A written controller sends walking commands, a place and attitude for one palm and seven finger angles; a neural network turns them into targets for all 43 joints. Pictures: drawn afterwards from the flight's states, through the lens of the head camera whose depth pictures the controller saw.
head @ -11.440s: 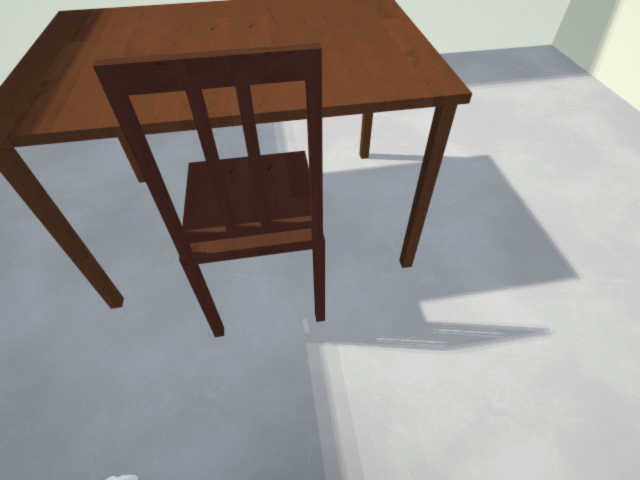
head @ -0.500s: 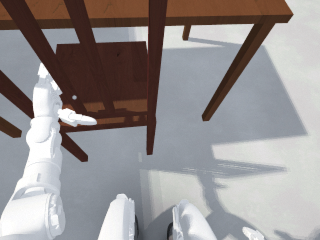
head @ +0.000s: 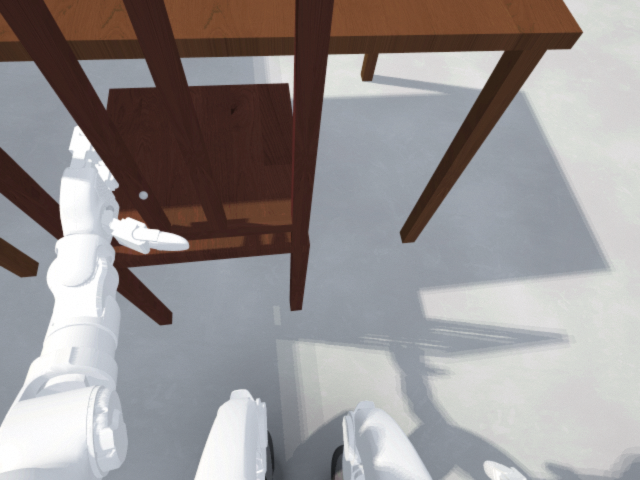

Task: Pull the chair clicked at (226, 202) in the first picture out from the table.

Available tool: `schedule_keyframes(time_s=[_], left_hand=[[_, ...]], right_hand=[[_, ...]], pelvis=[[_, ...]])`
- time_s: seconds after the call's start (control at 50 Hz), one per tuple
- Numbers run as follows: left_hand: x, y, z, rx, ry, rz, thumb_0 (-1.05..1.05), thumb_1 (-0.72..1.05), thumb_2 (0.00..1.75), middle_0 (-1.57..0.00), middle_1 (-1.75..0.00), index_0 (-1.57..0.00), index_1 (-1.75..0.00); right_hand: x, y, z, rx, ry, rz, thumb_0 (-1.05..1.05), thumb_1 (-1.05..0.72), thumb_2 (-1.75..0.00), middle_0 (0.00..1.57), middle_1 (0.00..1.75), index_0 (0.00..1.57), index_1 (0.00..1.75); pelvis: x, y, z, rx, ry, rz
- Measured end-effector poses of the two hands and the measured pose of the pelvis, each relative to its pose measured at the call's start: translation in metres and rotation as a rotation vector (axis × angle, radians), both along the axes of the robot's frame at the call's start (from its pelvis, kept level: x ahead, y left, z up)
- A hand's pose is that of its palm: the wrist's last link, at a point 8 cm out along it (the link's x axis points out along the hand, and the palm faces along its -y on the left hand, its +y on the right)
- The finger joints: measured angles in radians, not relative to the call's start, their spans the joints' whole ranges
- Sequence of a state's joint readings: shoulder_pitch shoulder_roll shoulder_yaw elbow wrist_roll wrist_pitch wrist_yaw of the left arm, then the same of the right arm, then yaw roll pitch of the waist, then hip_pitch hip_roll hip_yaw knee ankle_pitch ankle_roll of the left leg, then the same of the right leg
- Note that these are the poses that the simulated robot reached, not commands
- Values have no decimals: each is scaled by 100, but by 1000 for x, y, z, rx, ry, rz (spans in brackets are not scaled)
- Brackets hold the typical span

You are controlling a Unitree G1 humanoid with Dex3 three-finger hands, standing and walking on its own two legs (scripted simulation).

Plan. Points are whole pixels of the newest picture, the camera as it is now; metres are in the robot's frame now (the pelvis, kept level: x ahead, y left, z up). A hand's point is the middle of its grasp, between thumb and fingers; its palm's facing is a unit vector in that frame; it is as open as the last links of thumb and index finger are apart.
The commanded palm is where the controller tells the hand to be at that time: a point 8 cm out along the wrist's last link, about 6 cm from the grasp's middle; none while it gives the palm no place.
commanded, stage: hook a spindle and tug to test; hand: left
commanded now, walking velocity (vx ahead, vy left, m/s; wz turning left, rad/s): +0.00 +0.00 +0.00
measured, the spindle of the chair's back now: (115, 154) +0.48 +0.23 +0.06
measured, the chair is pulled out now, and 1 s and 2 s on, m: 0.00 0.00 0.06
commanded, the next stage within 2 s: step backward, pulling the chair out in 1.54 s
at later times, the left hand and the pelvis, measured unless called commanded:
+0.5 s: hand (142, 197) +0.44 +0.21 +0.03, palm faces +0.12 -0.99 -0.04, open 14.1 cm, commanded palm +0.42 +0.25 +0.03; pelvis +0.00 +0.00 +0.00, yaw +0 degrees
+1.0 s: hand (142, 194) +0.45 +0.21 +0.03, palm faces +0.13 -0.99 -0.02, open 5.8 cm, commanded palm +0.41 +0.24 +0.03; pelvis +0.00 +0.01 +0.00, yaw +0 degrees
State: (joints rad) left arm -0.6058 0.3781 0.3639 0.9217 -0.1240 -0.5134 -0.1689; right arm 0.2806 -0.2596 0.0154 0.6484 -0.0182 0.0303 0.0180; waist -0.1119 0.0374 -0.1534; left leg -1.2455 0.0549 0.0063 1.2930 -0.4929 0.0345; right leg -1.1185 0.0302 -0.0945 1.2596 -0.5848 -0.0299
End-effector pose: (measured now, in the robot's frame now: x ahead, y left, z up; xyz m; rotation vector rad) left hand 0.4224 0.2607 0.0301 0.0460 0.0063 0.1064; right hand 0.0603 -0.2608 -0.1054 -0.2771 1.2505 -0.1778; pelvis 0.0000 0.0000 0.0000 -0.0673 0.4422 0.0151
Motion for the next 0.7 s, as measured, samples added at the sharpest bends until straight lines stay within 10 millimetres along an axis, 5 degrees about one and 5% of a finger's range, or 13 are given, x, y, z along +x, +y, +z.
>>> schedule_keyframes(time_s=[0.2,0.44,0.7], left_hand=[[-1,-5,2,-3,-8,3,-1,-50,30,-9,-18,-9,-18],[-7,-3,3,-8,-9,14,-1,-47,32,-26,-72,-25,-72],[-3,1,3,-18,-9,25,-1,5,54,-44,-130,-40,-132]], right_hand=[[8,1,2,4,-26,8,0,-90,-90,20,30,20,30],[7,4,-1,16,-24,8,0,-90,-90,20,30,20,30],[3,3,0,6,-6,6,0,-90,-90,20,30,20,30]], pelvis=[[0,1,1,2,-6,-1],[-1,0,1,3,-11,-1],[-1,2,1,-1,-7,3]])
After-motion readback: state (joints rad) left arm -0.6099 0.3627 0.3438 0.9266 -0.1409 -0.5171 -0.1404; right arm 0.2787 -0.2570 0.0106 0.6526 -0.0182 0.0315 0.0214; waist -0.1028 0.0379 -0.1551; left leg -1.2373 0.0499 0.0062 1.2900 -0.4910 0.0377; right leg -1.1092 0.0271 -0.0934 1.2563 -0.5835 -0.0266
